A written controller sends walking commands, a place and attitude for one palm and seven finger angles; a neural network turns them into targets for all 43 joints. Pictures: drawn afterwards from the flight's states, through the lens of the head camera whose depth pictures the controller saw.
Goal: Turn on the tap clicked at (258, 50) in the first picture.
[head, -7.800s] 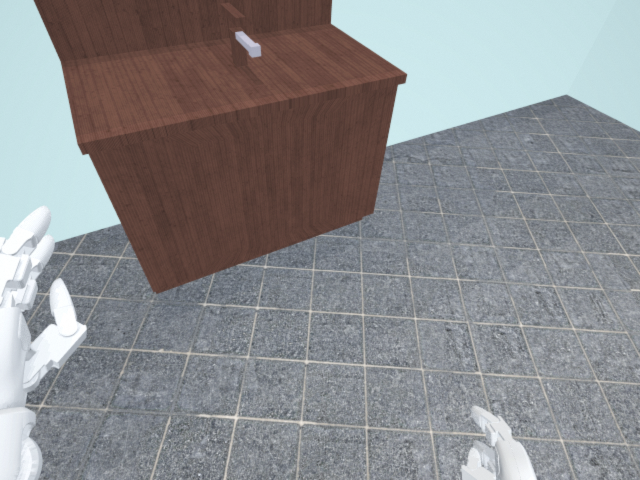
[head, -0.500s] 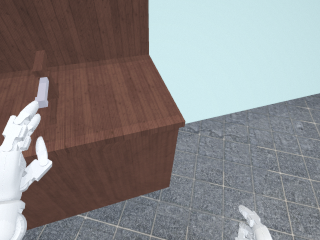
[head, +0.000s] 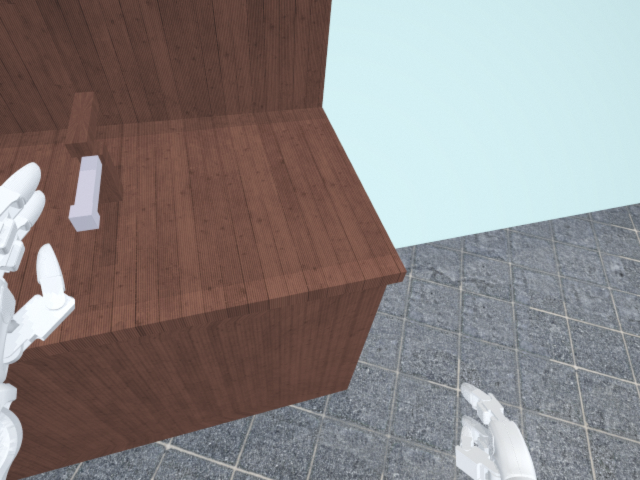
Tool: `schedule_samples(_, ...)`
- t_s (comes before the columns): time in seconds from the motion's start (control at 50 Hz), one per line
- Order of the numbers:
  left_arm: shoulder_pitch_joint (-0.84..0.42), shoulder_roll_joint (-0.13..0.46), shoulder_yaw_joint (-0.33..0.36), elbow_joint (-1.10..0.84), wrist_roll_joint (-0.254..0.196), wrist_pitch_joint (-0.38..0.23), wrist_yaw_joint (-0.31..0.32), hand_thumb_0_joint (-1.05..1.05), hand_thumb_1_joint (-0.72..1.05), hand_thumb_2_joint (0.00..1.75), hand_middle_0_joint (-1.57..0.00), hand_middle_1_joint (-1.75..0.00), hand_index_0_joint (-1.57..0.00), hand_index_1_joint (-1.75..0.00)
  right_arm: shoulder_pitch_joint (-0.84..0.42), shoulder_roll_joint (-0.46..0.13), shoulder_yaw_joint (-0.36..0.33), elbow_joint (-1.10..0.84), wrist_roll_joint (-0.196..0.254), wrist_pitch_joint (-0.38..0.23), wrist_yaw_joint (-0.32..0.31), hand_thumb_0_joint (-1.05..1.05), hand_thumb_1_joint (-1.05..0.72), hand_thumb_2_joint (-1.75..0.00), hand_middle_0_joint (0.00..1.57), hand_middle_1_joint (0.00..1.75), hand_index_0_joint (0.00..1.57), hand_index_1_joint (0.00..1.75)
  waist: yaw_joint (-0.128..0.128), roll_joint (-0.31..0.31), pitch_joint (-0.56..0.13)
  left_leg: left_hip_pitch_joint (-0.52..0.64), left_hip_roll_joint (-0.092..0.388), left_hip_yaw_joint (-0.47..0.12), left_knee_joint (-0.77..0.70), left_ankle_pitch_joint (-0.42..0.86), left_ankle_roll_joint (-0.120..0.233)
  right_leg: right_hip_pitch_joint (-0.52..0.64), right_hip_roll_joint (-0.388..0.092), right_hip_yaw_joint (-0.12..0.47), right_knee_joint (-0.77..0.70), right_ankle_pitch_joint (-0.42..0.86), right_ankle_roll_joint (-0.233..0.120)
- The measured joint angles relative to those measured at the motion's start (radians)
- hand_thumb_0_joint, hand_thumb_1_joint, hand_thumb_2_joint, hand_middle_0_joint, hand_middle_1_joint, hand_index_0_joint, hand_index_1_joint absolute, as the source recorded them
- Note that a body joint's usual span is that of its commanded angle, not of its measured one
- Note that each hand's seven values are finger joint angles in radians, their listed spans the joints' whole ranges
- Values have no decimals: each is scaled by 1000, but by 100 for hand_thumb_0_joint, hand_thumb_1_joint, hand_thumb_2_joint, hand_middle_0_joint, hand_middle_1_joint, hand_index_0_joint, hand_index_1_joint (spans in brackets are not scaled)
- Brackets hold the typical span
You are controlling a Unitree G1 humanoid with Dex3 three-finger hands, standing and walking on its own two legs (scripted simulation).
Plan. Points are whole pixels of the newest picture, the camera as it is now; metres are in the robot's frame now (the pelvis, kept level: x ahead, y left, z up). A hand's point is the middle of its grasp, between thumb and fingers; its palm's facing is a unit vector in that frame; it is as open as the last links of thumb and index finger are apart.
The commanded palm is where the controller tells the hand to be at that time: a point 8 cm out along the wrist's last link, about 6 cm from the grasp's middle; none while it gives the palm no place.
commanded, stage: shuffle to correct the standing spot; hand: left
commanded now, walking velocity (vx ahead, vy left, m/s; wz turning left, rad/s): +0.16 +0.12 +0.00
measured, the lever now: (84, 217) +0.42 +0.36 +0.06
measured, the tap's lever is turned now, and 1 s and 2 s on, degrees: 0 0 0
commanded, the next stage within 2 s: come to a stop and stand still in 0.20 s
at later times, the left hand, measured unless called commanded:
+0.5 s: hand (57, 227) +0.29 +0.28 +0.19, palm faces +0.30 -0.83 -0.47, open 7.4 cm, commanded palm +0.23 +0.32 +0.19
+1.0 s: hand out of the picture +0.30 +0.36 +0.25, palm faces +0.53 -0.77 -0.36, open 7.4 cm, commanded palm +0.23 +0.35 +0.19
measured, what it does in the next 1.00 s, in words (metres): steps on the spot: left foot, then right foot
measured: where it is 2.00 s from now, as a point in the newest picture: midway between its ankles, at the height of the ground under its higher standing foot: outside the picture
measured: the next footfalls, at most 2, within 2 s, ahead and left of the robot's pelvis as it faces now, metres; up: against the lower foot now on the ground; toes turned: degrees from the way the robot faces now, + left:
left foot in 0.16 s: +0.06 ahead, +0.09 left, +0.00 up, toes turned -2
right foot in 0.56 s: +0.18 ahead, -0.03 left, +0.00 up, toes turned -6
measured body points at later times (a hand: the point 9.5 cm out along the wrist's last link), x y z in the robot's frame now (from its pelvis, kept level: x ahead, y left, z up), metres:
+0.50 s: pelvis +0.06 +0.04 +0.01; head +0.09 +0.06 +0.46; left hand +0.26 +0.32 +0.22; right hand +0.20 -0.17 -0.08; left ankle +0.02 +0.10 -0.73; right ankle +0.14 -0.04 -0.69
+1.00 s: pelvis +0.06 +0.08 +0.00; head +0.06 +0.08 +0.45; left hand +0.27 +0.40 +0.26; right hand +0.23 -0.15 -0.07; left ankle +0.09 +0.20 -0.73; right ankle +0.14 -0.03 -0.73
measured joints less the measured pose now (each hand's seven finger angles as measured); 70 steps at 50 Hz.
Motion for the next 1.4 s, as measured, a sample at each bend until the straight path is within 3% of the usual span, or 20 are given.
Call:
schedule_samples(0.1, 12, 14, 10, -98, -13, -20, 8, 2, 89, 90, -21, -30, -21, -30, 0, -15, -16, 10, 11, 16, 15, 1, -90, -90, 20, 30, 20, 30, 6, -15, 28, -139, -2, 6, 284, 3, -85, 4, -18, -13, 47, -51, 2)
schedule_samples(0.16, 38, 13, 41, -147, -10, -43, 21, 2, 89, 90, -21, -30, -21, -30, 5, -29, -17, 14, 11, 36, 20, 1, -90, -90, 20, 30, 20, 30, 18, -39, 31, -159, 37, -29, 152, -35, -68, -17, -35, 5, 116, -95, 34)
schedule_samples(0.22, 20, -14, 56, -125, 3, -33, 32, 2, 89, 90, -21, -30, -21, -30, -16, -12, -32, 37, 8, 39, 7, 1, -90, -90, 20, 30, 20, 30, 38, -56, 66, -121, 13, 27, 146, 0, -16, -103, -40, 64, 377, -167, 0)
schedule_samples(0.32, -6, -21, 27, -64, 19, 10, 23, 2, 89, 90, -21, -30, -20, -30, 13, 37, -19, 41, 1, 30, 14, 1, -90, -90, 20, 30, 20, 30, -8, -17, 45, -31, 4, 15, 4, 55, 8, -256, 14, 20, 668, -139, -22)
schedule_samples(0.4, 28, 1, 26, -88, 15, 7, 11, 2, 89, 90, -21, -30, -20, -30, 41, 53, 2, 32, 3, 32, 17, 1, -90, -90, 20, 30, 20, 30, -36, -3, 26, 16, 4, 7, -104, 101, 6, -317, 27, -38, 559, -43, -23)
schedule_samples(0.48, 97, 33, 48, -104, 4, 14, 1, 2, 89, 90, -21, -30, -20, -30, 60, 48, 6, 20, 0, 46, 7, 1, -90, -90, 21, 30, 20, 30, -40, 8, 24, 45, -3, 14, -147, 106, -2, -273, 32, -74, 299, 66, -40)
schedule_samples(0.54, 121, 57, 62, -96, -5, 35, -1, 2, 89, 90, -21, -30, -21, -30, 73, 32, 4, 12, 6, 51, -10, 1, -90, -90, 21, 30, 20, 30, -30, 20, 27, 35, -8, 14, -84, 65, -21, -147, 36, -101, 42, 181, -61)
schedule_samples(0.58, 97, 63, 65, -86, -7, 44, 3, 2, 89, 90, -21, -30, -21, -30, 68, 16, 0, 19, 13, 48, -19, 1, -90, -90, 21, 30, 20, 30, -20, 32, 31, -27, -4, 11, 63, 22, -68, -71, 46, -110, -63, 163, -97)
schedule_samples(0.62, 45, 38, 59, -72, -10, 41, 14, 2, 89, 90, -21, -30, -21, -30, 27, -4, -7, 44, 15, 45, -19, 1, -90, -90, 20, 30, 20, 30, -7, 52, 59, -136, 10, -11, 323, -8, -113, -70, 60, -124, -41, 125, -110)
schedule_samples(0.68, 5, -8, 54, -64, -13, 42, 36, 2, 89, 90, -21, -30, -21, -30, -17, -5, -6, 56, 19, 51, -13, 1, -90, -90, 20, 30, 20, 30, 16, -1, 74, -224, 35, -26, 484, -68, -112, -67, 42, -100, -28, 133, -104)
schedule_samples(0.76, 9, -60, 22, -81, -7, 57, 58, 2, 89, 90, -21, -30, -21, -30, -34, -8, 9, 39, 2, 42, -31, 1, -90, -90, 20, 30, 20, 30, 8, -61, 41, -167, 115, -28, 205, -4, -97, -71, 12, -78, -32, 137, -93)
schedule_samples(0.8, 13, -81, -14, -92, -4, 62, 56, 2, 89, 90, -21, -30, -21, -30, -26, -28, 0, 26, -6, 25, -43, 1, -90, -90, 20, 30, 20, 30, -4, -41, 21, -107, 133, -18, 59, 24, -96, -75, 6, -92, -22, 126, -82)
schedule_samples(0.82, -28, -49, -34, -83, -1, 62, 45, 2, 89, 90, -21, -30, -21, -30, -3, -49, 3, -3, 11, 21, -69, 1, -90, -90, 20, 30, 20, 30, 5, -15, 17, -94, 144, -22, 8, 63, -97, -80, 9, -108, -16, 124, -72)
schedule_samples(0.88, -212, 90, 33, 21, 16, 9, 21, 2, 88, 90, -22, -30, -21, -30, 9, -47, 2, -3, 23, -7, -78, 1, -90, -90, 20, 30, 20, 30, 40, -4, 35, -113, 141, -21, 29, 141, -137, -90, -1, -111, 2, 127, -64)
schedule_samples(0.94, -272, 161, 121, 134, -21, -20, 35, 2, 88, 90, -22, -30, -21, -30, 16, -43, 25, 4, 19, -11, -42, 1, -90, -90, 20, 30, 20, 30, 36, 12, 10, -117, 138, -3, 23, 121, -126, -91, 4, -89, -33, 153, -56)
schedule_samples(0.98, -236, 155, 133, 170, -46, -27, 50, 2, 89, 90, -21, -30, -21, -30, 38, -47, 30, -4, 22, -20, -17, 1, -90, -90, 20, 30, 20, 30, 30, 28, -7, -112, 128, 8, 7, 127, -112, -89, 2, -69, -56, 168, -43)
schedule_samples(1.04, -123, 83, 67, 183, -65, -37, 56, 1, 90, 90, -20, -30, -20, -30, 75, -54, 24, 6, 33, -36, 12, 1, -90, -90, 20, 30, 20, 30, 25, 46, -17, -85, 111, 34, -35, 143, -97, -76, -12, -42, -79, 160, -19)
schedule_samples(1.14, 18, -11, -61, 192, -24, -24, 44, 2, 90, 90, -20, -30, -20, -30, 114, -39, 27, 45, 28, -43, 28, 1, -90, -90, 20, 30, 20, 30, 19, 10, 9, -70, 81, 40, -68, 157, -69, -67, -35, -25, -88, 134, 10)
schedule_samples(1.24, -17, 17, -60, 140, 10, -3, 46, 2, 89, 90, -21, -30, -21, -30, 119, -18, 34, 84, 5, -59, 46, 1, -90, -90, 20, 30, 20, 30, 26, -57, 65, -90, 53, -6, -26, 141, -60, -60, -43, -29, -67, 156, 19)
schedule_samples(1.4, -29, 74, 31, -29, -14, -75, 51, 2, 89, 90, -21, -30, -21, -30, 39, -24, 14, 92, -4, -106, 71, 1, -90, -90, 20, 30, 20, 30, 40, -30, 63, -100, 35, -25, -20, 121, -53, -57, -59, -42, -69, 134, 32)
